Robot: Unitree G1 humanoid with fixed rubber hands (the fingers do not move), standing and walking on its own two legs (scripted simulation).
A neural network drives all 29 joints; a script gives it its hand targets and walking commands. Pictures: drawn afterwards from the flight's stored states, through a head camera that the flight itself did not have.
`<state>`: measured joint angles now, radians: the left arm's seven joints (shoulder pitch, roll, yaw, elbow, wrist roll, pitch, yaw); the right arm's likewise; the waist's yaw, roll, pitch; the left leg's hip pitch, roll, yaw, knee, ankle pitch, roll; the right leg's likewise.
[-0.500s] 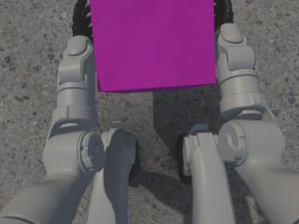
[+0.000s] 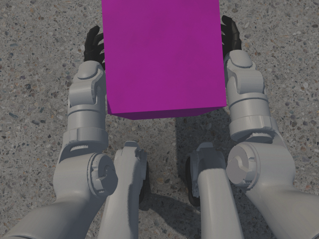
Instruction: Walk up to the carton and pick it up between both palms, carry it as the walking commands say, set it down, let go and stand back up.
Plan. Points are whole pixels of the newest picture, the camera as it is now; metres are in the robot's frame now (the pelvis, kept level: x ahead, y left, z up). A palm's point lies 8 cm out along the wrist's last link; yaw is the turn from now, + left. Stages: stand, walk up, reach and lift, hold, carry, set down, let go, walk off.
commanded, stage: reach and lift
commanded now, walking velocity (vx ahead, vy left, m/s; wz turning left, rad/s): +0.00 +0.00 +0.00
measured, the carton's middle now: (161, 58) +0.52 +0.02 -0.13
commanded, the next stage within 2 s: none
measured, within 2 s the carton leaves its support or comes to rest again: neither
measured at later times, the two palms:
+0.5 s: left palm (79, 58) +0.47 +0.16 +0.01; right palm (245, 45) +0.49 -0.14 +0.00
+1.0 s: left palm (56, 52) +0.45 +0.16 +0.08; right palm (269, 35) +0.47 -0.14 +0.08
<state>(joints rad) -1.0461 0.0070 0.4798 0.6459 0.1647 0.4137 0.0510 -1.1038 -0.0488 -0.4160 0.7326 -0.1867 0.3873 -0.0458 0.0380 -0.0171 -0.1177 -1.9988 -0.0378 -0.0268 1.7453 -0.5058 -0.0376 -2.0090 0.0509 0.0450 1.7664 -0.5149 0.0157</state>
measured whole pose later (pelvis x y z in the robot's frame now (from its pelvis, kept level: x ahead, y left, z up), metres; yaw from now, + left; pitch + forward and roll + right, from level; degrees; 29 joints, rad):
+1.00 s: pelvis +0.03 +0.00 +0.12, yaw +0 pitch +34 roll +1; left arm -0.74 -0.07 0.45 0.60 0.19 0.39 0.02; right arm -0.79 0.04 -0.39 0.68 -0.20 0.35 -0.03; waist 0.04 -0.02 -0.19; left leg -1.46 -0.03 -0.05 1.33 -0.46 -0.03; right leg -1.47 0.04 0.04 1.35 -0.47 0.00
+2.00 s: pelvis +0.07 +0.00 +0.24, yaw +0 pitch +16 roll +1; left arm -0.45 -0.14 0.38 0.47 0.24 0.43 -0.03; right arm -0.48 0.12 -0.34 0.53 -0.25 0.40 0.01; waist 0.04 -0.01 -0.09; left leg -0.73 -0.02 -0.06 0.74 -0.29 -0.02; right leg -0.74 0.03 0.05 0.77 -0.30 0.00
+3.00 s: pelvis +0.08 +0.00 +0.28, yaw -1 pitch -8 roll +0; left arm -0.31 -0.15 0.28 0.28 0.23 0.75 -0.01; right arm -0.33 0.13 -0.26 0.33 -0.24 0.72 0.04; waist 0.02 0.00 0.04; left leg -0.07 -0.02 -0.06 0.41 -0.20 -0.01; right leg -0.08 0.01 0.06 0.44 -0.22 0.00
